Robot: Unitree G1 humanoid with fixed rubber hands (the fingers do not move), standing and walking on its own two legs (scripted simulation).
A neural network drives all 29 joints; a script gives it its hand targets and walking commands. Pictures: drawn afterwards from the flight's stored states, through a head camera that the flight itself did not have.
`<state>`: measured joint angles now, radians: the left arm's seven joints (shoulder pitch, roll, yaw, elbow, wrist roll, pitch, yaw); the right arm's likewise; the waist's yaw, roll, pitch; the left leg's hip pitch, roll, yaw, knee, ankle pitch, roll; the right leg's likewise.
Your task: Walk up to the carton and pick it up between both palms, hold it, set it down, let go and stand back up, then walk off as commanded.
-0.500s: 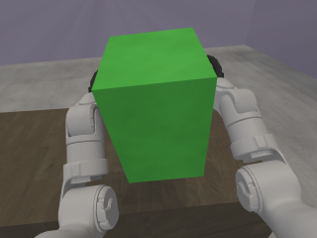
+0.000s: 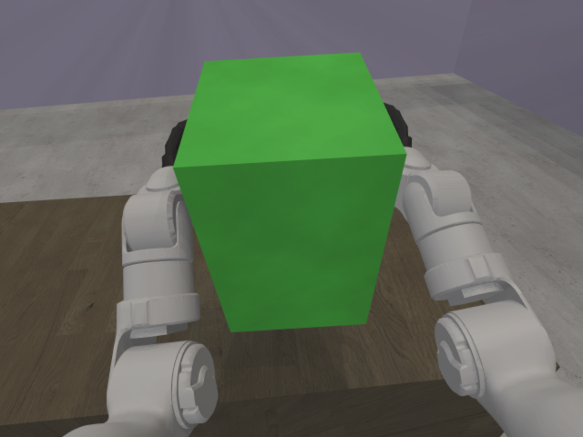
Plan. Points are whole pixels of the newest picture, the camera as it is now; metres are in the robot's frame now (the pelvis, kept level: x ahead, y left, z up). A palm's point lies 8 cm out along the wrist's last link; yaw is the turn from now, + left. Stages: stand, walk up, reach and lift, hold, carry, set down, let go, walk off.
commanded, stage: hold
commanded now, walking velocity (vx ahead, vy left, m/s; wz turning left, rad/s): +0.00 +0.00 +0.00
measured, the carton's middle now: (291, 201) +0.35 +0.00 +0.22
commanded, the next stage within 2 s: set down in 1.20 s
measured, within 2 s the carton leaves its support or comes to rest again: neither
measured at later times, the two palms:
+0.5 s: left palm (179, 191) +0.35 +0.13 +0.24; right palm (403, 161) +0.36 -0.14 +0.27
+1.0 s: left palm (176, 179) +0.37 +0.14 +0.25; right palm (394, 162) +0.37 -0.14 +0.26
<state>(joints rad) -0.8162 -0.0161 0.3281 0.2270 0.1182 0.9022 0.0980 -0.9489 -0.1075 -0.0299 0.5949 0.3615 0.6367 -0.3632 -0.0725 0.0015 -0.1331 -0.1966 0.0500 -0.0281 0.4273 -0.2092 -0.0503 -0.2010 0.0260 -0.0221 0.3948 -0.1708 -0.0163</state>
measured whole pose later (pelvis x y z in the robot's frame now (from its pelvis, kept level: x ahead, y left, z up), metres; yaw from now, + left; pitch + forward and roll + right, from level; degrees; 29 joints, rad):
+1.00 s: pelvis +0.00 +0.00 +0.00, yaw +0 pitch -1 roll -1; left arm -0.81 -0.02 0.32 0.20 0.12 0.93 0.10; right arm -0.93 -0.11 -0.03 0.55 0.37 0.67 -0.37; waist -0.07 0.00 -0.13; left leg -0.20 0.05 -0.03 0.43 -0.21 -0.05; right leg -0.20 0.03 -0.02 0.39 -0.17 -0.02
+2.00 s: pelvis +0.00 -0.01 +0.00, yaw +0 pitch -1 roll +0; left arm -0.74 -0.03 0.26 0.35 0.22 0.54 0.09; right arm -0.86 -0.06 -0.05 0.78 0.19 0.20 -0.23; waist 0.02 0.00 -0.02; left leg -0.18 0.05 -0.04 0.38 -0.18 -0.05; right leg -0.19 0.03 -0.02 0.38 -0.16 -0.02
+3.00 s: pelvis +0.01 -0.01 +0.00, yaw +0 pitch -1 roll +0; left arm -0.60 -0.08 0.26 0.41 0.22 0.45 0.16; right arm -0.81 -0.06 -0.04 0.89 0.19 0.14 -0.17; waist 0.02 -0.01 -0.01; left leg -0.18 0.05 -0.04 0.38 -0.19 -0.05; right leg -0.19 0.03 -0.02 0.37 -0.17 -0.02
